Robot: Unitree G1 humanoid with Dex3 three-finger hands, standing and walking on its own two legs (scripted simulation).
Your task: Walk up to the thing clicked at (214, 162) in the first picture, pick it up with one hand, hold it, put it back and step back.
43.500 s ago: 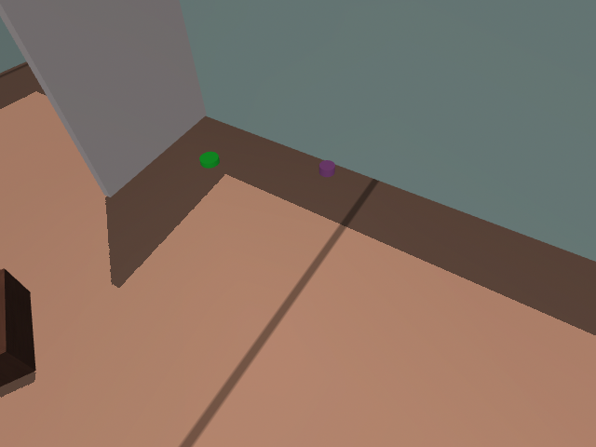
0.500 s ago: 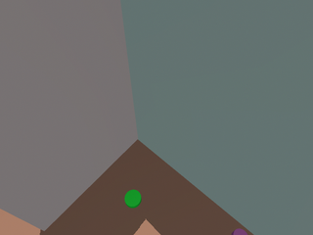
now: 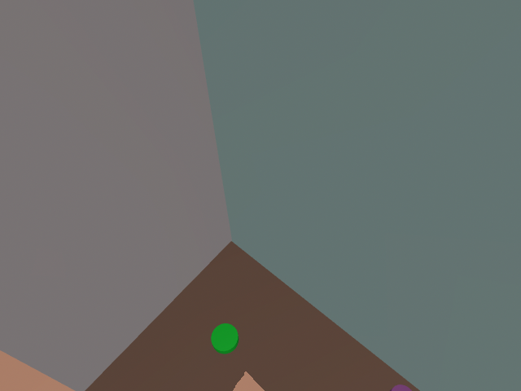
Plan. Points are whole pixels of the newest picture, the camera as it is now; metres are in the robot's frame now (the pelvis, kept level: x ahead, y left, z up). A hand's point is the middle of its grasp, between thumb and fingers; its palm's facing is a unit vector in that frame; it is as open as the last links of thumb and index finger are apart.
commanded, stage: stand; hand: left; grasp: from above
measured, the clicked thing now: (225, 338) +0.47 +0.20 -0.76
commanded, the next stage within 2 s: step back in 1.64 s
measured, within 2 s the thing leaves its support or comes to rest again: neither
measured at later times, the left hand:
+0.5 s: hand out of the picture +0.07 +0.23 -0.16, palm faces -0.01 -0.94 -0.33, open 7.4 cm
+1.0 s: hand out of the picture +0.09 +0.23 -0.15, palm faces -0.02 -0.94 -0.33, open 7.4 cm
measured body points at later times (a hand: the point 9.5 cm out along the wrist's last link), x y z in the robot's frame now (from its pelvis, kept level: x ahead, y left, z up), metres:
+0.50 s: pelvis +0.00 -0.01 +0.00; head +0.01 -0.01 +0.45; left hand +0.07 +0.28 -0.14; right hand +0.06 -0.30 -0.14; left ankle +0.03 +0.11 -0.74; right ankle +0.01 -0.13 -0.74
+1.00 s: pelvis +0.01 -0.01 +0.00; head +0.02 -0.02 +0.45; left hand +0.09 +0.28 -0.13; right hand +0.08 -0.31 -0.13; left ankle +0.03 +0.11 -0.74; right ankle +0.01 -0.13 -0.74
